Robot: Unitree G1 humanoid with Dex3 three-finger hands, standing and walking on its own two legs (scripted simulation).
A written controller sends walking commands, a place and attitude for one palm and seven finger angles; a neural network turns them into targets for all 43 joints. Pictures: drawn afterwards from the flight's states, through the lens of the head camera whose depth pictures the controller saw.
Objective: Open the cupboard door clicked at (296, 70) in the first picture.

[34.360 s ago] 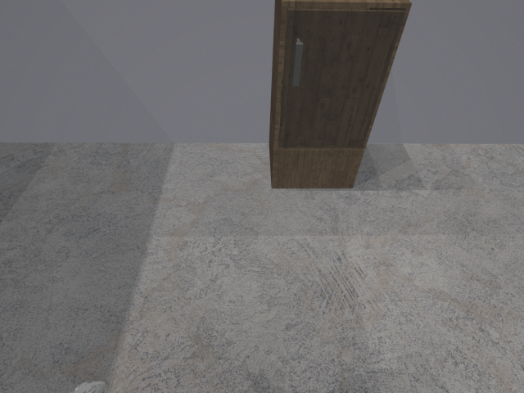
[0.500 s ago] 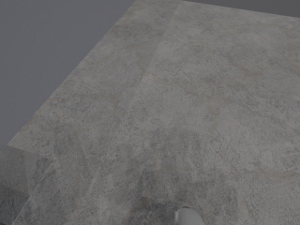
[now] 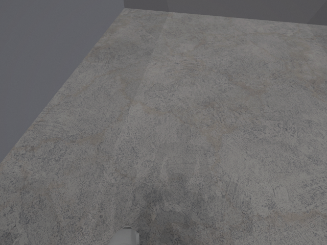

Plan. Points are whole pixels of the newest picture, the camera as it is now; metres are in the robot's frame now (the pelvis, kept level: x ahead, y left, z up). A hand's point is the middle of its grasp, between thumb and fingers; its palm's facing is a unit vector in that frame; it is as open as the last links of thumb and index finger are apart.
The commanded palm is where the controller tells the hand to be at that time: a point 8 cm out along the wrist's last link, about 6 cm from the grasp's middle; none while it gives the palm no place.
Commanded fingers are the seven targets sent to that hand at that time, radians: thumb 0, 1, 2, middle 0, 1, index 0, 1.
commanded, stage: walk to a spot facing it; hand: left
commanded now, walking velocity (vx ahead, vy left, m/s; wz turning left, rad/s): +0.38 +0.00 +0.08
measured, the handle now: out of the picture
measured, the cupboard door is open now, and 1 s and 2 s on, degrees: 45 45 45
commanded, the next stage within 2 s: turn to face it in 0.30 s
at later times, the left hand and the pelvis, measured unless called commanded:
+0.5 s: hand (100, 194) +0.29 +0.22 -0.17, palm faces +0.00 -0.98 -0.19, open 7.3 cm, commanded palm none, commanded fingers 0.00 0.90 0.90 -0.20 -0.30 -0.20 -0.30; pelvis +0.23 +0.04 +0.00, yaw -3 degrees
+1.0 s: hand (105, 177) +0.36 +0.23 -0.20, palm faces +0.29 -0.94 -0.17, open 7.3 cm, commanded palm none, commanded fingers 0.00 0.90 0.90 -0.20 -0.30 -0.20 -0.30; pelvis +0.32 +0.03 -0.03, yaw +15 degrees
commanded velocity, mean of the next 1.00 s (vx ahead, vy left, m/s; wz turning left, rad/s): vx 0.11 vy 0.00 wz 0.30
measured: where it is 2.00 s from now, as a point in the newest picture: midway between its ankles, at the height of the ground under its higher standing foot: (173, 222)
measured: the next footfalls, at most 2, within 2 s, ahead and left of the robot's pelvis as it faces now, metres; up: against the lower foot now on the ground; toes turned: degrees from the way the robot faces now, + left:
left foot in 0.18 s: +0.25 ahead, +0.14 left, +0.00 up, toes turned +8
right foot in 0.62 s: +0.38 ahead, -0.11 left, +0.00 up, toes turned -7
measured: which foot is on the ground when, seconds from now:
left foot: up 0.00-0.16, down 0.18-0.64, up 0.66-0.96, down 0.98-1.00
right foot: down 0.00-0.20, up 0.22-0.60, down 0.62-0.98, up 1.00-1.00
